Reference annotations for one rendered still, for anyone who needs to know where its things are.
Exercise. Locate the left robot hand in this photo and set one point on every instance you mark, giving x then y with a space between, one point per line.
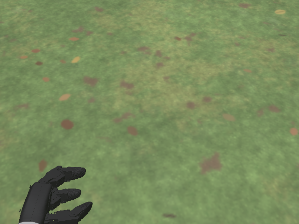
44 196

